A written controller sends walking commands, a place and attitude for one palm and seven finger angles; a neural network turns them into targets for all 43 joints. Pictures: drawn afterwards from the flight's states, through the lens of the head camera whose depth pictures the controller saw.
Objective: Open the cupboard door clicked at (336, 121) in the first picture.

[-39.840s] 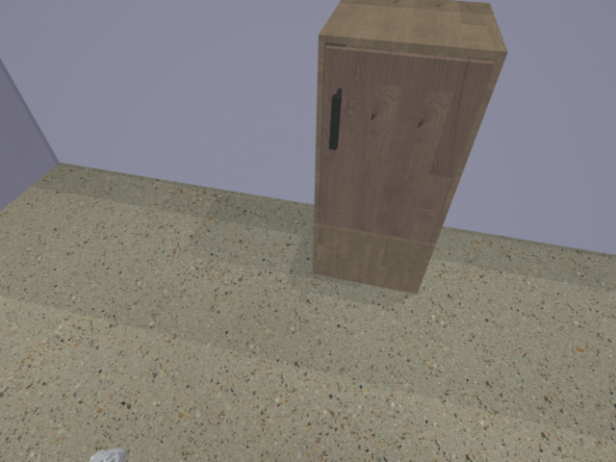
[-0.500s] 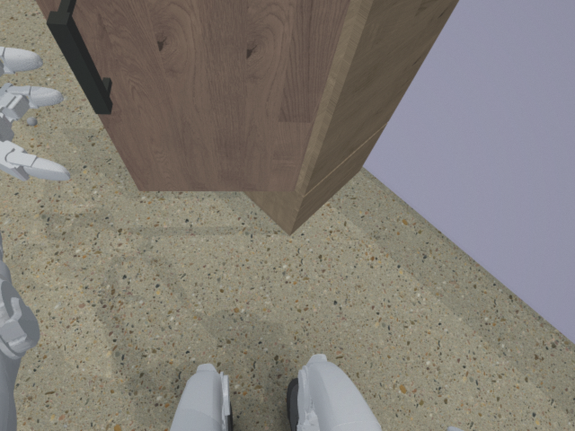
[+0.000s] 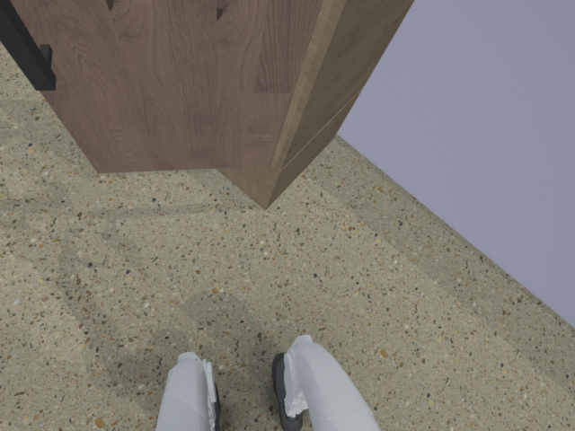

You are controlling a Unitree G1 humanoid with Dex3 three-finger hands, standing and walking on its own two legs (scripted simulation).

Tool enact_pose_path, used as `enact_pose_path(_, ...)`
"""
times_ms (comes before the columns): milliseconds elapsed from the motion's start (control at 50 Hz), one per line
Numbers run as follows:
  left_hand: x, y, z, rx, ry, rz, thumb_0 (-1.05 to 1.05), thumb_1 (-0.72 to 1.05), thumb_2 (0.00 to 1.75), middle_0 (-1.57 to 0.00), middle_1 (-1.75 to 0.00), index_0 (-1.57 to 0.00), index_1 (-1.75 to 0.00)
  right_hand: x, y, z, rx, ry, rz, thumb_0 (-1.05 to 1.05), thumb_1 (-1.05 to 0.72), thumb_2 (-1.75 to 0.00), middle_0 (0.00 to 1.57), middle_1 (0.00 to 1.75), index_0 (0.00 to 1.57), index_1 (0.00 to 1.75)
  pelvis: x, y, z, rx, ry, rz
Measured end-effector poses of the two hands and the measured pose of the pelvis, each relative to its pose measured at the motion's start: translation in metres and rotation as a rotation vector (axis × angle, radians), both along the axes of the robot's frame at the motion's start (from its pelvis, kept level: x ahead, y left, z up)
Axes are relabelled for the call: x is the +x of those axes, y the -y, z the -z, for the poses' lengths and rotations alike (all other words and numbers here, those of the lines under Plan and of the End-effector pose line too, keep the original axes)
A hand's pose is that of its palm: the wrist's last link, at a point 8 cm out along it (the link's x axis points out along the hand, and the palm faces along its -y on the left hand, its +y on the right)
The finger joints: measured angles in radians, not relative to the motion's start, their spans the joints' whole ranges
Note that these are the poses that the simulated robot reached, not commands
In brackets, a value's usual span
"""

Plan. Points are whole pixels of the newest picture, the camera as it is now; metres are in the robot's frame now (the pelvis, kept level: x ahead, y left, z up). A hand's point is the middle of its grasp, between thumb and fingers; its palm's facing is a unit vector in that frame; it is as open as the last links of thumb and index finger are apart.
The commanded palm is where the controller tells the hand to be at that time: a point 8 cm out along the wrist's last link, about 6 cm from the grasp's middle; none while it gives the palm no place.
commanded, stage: move the hooked fingers beside the handle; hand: left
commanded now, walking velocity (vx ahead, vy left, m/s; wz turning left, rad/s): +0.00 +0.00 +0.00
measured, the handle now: (16, 21) +0.59 +0.25 +0.08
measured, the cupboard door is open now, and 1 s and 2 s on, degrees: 48 48 48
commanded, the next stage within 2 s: slide the fingers in behind the handle in 0.70 s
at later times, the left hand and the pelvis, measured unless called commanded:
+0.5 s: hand out of the picture +0.53 +0.30 +0.08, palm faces +0.01 -1.00 -0.01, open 14.0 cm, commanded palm +0.53 +0.33 +0.08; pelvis +0.01 +0.01 +0.01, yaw +0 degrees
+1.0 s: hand out of the picture +0.53 +0.29 +0.08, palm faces +0.00 -1.00 -0.02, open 14.0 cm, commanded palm +0.53 +0.31 +0.08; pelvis +0.01 +0.00 +0.01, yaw +0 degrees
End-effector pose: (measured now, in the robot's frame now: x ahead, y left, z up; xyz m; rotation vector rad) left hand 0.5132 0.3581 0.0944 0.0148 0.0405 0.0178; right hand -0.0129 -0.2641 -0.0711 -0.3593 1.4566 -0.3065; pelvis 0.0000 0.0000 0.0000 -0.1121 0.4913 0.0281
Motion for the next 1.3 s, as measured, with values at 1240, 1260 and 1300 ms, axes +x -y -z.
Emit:
enact_pose_path(1240, -0.001, 0.031, 0.012, 0.007, -0.013, -0.003, -0.02, -0.50, 0.30, -0.30, -1.20, -0.30, -1.20, 0.011, 0.003, -0.001, 0.031, 0.021, 0.000, 0.00, -0.90, -0.90, 0.20, 0.30, 0.20, 0.30, 0.005, 0.005, -0.006, 0.006, 0.023, -0.002)
enact_pose_path(1260, -0.001, 0.032, 0.012, 0.009, -0.013, -0.002, -0.02, -0.50, 0.30, -0.30, -1.20, -0.30, -1.20, 0.011, 0.002, 0.000, 0.031, 0.019, 0.000, 0.00, -0.90, -0.90, 0.20, 0.30, 0.20, 0.30, 0.005, 0.005, -0.006, 0.006, 0.023, -0.002)
enact_pose_path(1300, -0.001, 0.034, 0.012, 0.011, -0.010, 0.004, -0.02, -0.50, 0.30, -0.30, -1.20, -0.30, -1.20, 0.010, 0.002, 0.001, 0.034, 0.013, -0.001, 0.00, -0.90, -0.90, 0.20, 0.30, 0.20, 0.30, 0.004, 0.005, -0.006, 0.006, 0.022, -0.004)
